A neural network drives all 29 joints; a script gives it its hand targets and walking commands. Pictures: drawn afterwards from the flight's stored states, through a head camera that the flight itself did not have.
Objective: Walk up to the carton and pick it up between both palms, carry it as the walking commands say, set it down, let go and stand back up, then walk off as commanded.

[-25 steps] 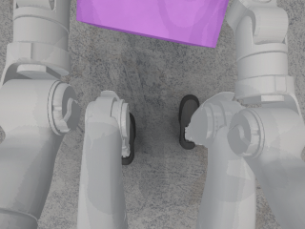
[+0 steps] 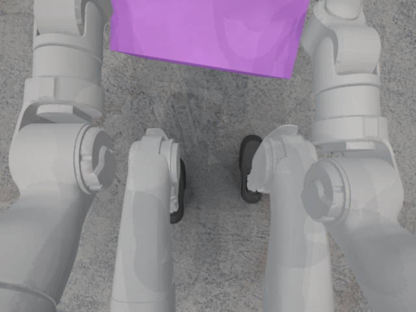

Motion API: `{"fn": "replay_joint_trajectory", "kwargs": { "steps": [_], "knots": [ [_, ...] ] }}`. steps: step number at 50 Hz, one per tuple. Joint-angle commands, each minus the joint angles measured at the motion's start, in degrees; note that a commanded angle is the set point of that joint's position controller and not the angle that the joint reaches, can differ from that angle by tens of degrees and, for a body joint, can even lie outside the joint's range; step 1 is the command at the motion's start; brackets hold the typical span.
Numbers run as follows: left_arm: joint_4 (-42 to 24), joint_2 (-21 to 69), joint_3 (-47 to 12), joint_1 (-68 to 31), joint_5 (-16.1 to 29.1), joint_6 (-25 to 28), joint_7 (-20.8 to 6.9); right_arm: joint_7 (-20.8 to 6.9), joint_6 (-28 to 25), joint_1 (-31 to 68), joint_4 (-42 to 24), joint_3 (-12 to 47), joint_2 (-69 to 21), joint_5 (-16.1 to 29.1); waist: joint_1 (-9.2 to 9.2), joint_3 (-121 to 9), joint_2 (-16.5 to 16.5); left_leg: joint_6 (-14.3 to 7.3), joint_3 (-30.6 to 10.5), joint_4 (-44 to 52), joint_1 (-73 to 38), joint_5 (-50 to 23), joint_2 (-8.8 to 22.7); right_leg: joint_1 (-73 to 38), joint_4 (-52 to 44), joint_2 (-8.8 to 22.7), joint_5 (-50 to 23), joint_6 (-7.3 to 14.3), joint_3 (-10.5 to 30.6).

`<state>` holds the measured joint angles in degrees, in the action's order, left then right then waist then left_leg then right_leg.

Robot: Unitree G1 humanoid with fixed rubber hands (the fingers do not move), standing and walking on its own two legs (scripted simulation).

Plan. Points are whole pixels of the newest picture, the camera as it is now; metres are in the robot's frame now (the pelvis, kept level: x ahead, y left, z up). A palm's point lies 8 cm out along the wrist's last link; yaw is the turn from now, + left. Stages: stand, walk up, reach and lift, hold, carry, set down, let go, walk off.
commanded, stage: reach and lift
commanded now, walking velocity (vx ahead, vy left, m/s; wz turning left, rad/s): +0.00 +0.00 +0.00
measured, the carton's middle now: out of the picture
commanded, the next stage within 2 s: none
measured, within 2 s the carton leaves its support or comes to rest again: neither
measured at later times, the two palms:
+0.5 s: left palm out of the picture +0.55 +0.17 +0.01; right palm out of the picture +0.51 -0.15 +0.00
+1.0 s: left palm out of the picture +0.52 +0.17 +0.09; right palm out of the picture +0.49 -0.15 +0.08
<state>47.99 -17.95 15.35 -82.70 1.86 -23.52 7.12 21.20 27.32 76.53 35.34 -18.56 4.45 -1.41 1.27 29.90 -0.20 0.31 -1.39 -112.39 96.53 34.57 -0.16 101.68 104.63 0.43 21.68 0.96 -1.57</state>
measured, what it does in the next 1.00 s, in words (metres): rises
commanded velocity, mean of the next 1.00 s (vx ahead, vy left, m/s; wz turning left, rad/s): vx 0.00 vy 0.00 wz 0.00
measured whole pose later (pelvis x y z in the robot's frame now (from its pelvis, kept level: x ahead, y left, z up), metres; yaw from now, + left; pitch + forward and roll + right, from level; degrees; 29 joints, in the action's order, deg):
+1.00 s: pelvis +0.01 +0.00 +0.11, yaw +1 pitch +15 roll -1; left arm 46.2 -12.4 15.5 -68.5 -0.5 -24.5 7.1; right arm 19.7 29.2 61.3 31.9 -19.1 -0.4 -4.9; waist 1.8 21.1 0.6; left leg 0.6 -2.3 -89.3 74.2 29.6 -1.2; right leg 78.0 83.0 0.1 19.6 1.0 -1.5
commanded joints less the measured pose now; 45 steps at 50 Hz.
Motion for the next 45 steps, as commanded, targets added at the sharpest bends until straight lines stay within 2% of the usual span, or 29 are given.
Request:
{"fn": "replay_joint_trajectory", "kwargs": {
  "steps": [1, 2, 4, 5, 7, 8, 9, 11, 15, 16, 18, 20, 21, 22, 23, 24, 25, 28, 29, 30, 31, 32, 34, 35, 36, 37, 40, 43, 45],
  "knots": [
    [-13.9, 68.3, -24.9, -39.9, 8.4, -0.3, -23.8, -29.3, -1.7, 47.4, -10.9, 28.4, -58.4, 10.8, 0.2, -141.8, 4.2, -0.4, 4.2, 22.1, -25.1, -12.3, -9.5, -54.1, -10.7, -8.2, -8.6, -1.7, -1.0],
    [-17.3, 68.7, -25.5, -40.3, 9.4, 0.0, -23.3, -29.4, -1.2, 46.9, -11.7, 29.8, -58.6, 11.5, -0.05, -145.1, 3.4, -0.3, 4.1, 22.4, -28.0, -13.8, -9.6, -56.8, -11.3, -8.2, -9.5, -1.7, -0.6],
    [-13.8, 69.0, -25.2, -39.7, 9.1, -0.8, -23.7, -29.2, -1.1, 47.0, -12.1, 29.5, -57.2, 11.1, 0.31, -142.2, 4.4, -0.3, 4.3, 22.9, -25.3, -11.4, -9.7, -57.5, -12.6, -8.0, -7.9, -1.5, 0.2],
    [-13.3, 67.7, -25.2, -38.8, 8.4, -0.5, -23.6, -29.2, -1.2, 47.6, -12.6, 30.5, -58.3, 11.1, -1.32, -142.0, 3.1, -0.5, 4.3, 23.3, -24.5, -11.8, -9.6, -57.3, -12.2, -8.1, -8.6, -1.9, 0.3],
    [-12.4, 70.4, -25.7, -35.8, 8.4, -0.8, -23.9, -29.3, -1.2, 46.5, -13.5, 31.0, -58.8, 11.2, 0.32, -143.8, 2.3, -0.8, 4.0, 23.6, -25.2, -12.3, -9.6, -61.0, -13.4, -8.0, -9.3, -2.0, 0.6],
    [-10.5, 68.4, -23.3, -36.5, 7.4, -0.6, -24.3, -29.3, -0.8, 43.9, -9.2, 28.4, -58.3, 9.3, 0.47, -136.9, 3.7, -0.6, 4.5, 24.2, -21.6, -9.4, -9.6, -56.5, -13.9, -7.9, -6.5, -1.8, 0.4],
    [-12.0, 69.5, -24.0, -35.7, 7.8, -0.5, -24.2, -29.5, -1.1, 46.0, -11.9, 29.6, -59.1, 10.3, -0.75, -140.8, 3.6, -0.6, 4.1, 24.7, -24.5, -11.1, -9.6, -58.5, -14.0, -7.8, -7.7, -1.7, 0.6],
    [-12.0, 70.2, -23.5, -36.8, 7.7, -0.7, -24.4, -29.8, -0.6, 44.1, -9.3, 28.7, -59.1, 9.7, 0.82, -139.1, 2.2, -0.7, 3.3, 26.3, -24.4, -9.9, -9.4, -59.8, -15.6, -7.8, -7.0, -1.8, 0.1],
    [-5.1, 71.1, -21.2, -30.6, 5.6, -1.0, -25.6, -30.1, -1.1, 41.6, -9.3, 28.0, -59.7, 8.4, -0.04, -134.5, 2.9, -1.2, 4.0, 27.3, -21.3, -8.1, -9.5, -60.7, -17.6, -7.4, -5.4, -1.9, 1.3],
    [-9.4, 70.7, -22.8, -31.7, 6.1, -0.5, -25.5, -30.6, -0.8, 41.0, -10.4, 30.1, -61.5, 9.3, -0.81, -139.8, 2.0, -1.1, 3.9, 27.6, -25.9, -11.7, -9.8, -62.2, -17.8, -7.9, -8.5, -2.1, 1.0],
    [-11.8, 70.5, -25.0, -34.0, 7.5, -0.3, -25.6, -30.6, -0.6, 38.5, -8.7, 29.4, -60.7, 8.8, 1.58, -139.1, 2.9, -0.5, 3.2, 28.6, -26.2, -11.5, -9.5, -61.9, -18.1, -7.8, -9.7, -1.9, 0.5],
    [-16.4, 71.0, -28.4, -35.1, 9.5, -0.4, -25.0, -30.4, -0.7, 41.4, -14.7, 32.6, -60.4, 11.5, 1.37, -148.9, 3.8, -0.3, 2.8, 29.1, -34.4, -16.8, -9.8, -66.1, -17.9, -8.3, -14.5, -1.8, 0.6],
    [-19.1, 72.0, -29.6, -33.4, 9.9, -0.6, -24.6, -30.3, -0.9, 43.4, -19.3, 35.1, -61.3, 13.4, -0.48, -155.2, 3.9, -0.2, 3.1, 28.9, -37.1, -19.6, -10.1, -69.7, -18.4, -8.6, -16.2, -2.0, 1.3],
    [-17.8, 70.5, -28.7, -33.9, 9.1, -0.5, -24.0, -30.4, -0.6, 40.9, -15.0, 32.9, -60.9, 12.1, 0.73, -148.9, 3.5, -0.2, 2.4, 29.5, -34.6, -17.8, -10.0, -65.5, -17.9, -8.8, -15.0, -2.0, 0.3],
    [-16.6, 69.3, -26.8, -33.8, 8.0, -0.2, -23.8, -30.4, -0.6, 40.4, -13.5, 32.7, -59.6, 11.2, -0.78, -144.2, 4.3, -0.1, 3.1, 29.5, -31.3, -16.2, -10.3, -63.5, -18.4, -8.6, -13.2, -1.7, 0.9],
    [-19.1, 71.7, -29.1, -32.2, 9.7, -0.6, -23.6, -30.1, -0.8, 42.8, -19.4, 35.4, -60.3, 13.1, -0.41, -151.3, 3.8, -0.4, 2.4, 30.2, -36.3, -18.0, -10.3, -70.9, -19.9, -8.3, -15.1, -1.9, 1.8],
    [-19.5, 69.1, -27.4, -35.0, 9.6, -0.4, -23.4, -30.0, -0.2, 42.9, -15.7, 34.6, -59.3, 12.4, -0.89, -146.7, 3.3, -0.2, 2.5, 31.5, -33.8, -16.2, -10.1, -68.4, -19.9, -8.3, -13.2, -2.0, 1.2],
    [-13.7, 70.3, -26.3, -32.5, 8.1, -0.7, -23.5, -29.9, -0.4, 43.2, -14.9, 33.3, -58.9, 11.1, 0.7, -139.8, 2.7, -0.6, 2.0, 32.6, -31.2, -11.4, -10.0, -66.4, -21.9, -7.9, -7.8, -1.8, 1.4],
    [-9.0, 71.4, -23.3, -29.2, 6.6, -0.9, -24.3, -30.1, -0.2, 40.5, -11.9, 32.1, -59.5, 9.4, -0.73, -134.3, 3.3, -0.5, 3.0, 33.5, -28.9, -9.0, -9.9, -66.3, -24.0, -7.4, -4.8, -1.8, 2.0],
    [-12.8, 71.6, -25.1, -32.7, 7.9, -0.4, -24.3, -30.1, -0.5, 42.2, -12.7, 32.8, -60.0, 10.3, 0.14, -137.7, 3.2, -0.6, 2.5, 33.7, -31.2, -9.0, -9.9, -68.3, -24.4, -7.6, -4.3, -1.6, 2.2],
    [-7.3, 71.9, -23.1, -29.7, 6.3, -0.9, -24.9, -30.5, -0.2, 38.3, -8.0, 29.9, -60.0, 8.4, 0.88, -131.2, 3.4, -0.7, 2.3, 34.5, -28.0, -5.6, -9.5, -65.7, -25.3, -6.9, -1.3, -1.5, 2.7],
    [-4.2, 72.0, -21.7, -26.8, 4.6, -1.1, -25.2, -30.8, -0.5, 38.2, -8.1, 29.1, -59.7, 7.7, -0.45, -128.2, 4.0, -1.0, 2.6, 35.4, -27.2, -4.5, -9.3, -64.3, -25.6, -6.8, -0.1, -1.6, 1.8],
    [-7.4, 72.7, -22.1, -27.3, 4.9, -0.5, -25.4, -31.3, -0.7, 39.7, -10.9, 31.4, -61.2, 8.9, -1.15, -132.7, 1.7, -0.9, 2.4, 35.5, -30.5, -7.0, -9.6, -68.6, -26.7, -7.0, -1.7, -1.7, 2.3],
    [-7.7, 72.0, -22.9, -28.5, 4.8, -0.4, -25.7, -31.5, -0.4, 36.4, -6.9, 29.5, -62.0, 7.6, 0.06, -129.6, 2.6, -0.9, 2.5, 36.6, -28.9, -5.7, -9.4, -66.6, -27.3, -7.1, -1.7, -2.0, 1.7],
    [-9.6, 73.7, -24.6, -30.3, 5.9, -0.2, -25.9, -31.5, -0.9, 38.2, -11.0, 29.6, -61.7, 8.1, 1.99, -133.6, 2.9, -0.8, 1.6, 36.3, -31.1, -7.1, -9.6, -68.2, -27.4, -7.2, -3.4, -1.6, 1.9],
    [-8.5, 72.1, -22.7, -31.3, 5.5, 0.1, -26.2, -31.8, -0.6, 35.1, -5.1, 26.8, -61.4, 6.4, 2.04, -127.5, 3.7, -0.7, 2.2, 37.3, -28.5, -3.9, -9.4, -65.9, -28.5, -7.1, 0.2, -1.5, 1.9],
    [-12.0, 73.0, -25.9, -30.2, 6.7, 0.4, -25.9, -31.9, -0.9, 36.0, -10.8, 31.6, -64.4, 9.5, 0.56, -134.9, 2.8, -1.2, 1.8, 38.3, -34.8, -9.6, -9.6, -69.5, -28.0, -7.6, -6.0, -2.0, 1.2],
    [-15.1, 75.4, -28.5, -26.2, 8.0, 0.0, -25.7, -31.7, -1.0, 33.7, -15.5, 33.2, -63.1, 10.4, 2.33, -141.9, 4.7, -0.5, 0.9, 39.9, -40.7, -15.8, -9.8, -75.4, -29.0, -7.8, -13.3, -2.0, 1.6],
    [-12.8, 72.8, -25.5, -25.2, 6.3, 0.2, -25.6, -32.0, -0.6, 32.3, -11.9, 32.6, -63.2, 9.2, 0.13, -134.4, 4.0, -0.5, 1.1, 41.1, -36.5, -12.2, -9.6, -73.1, -30.1, -7.5, -9.2, -2.3, 1.7]
  ]
}}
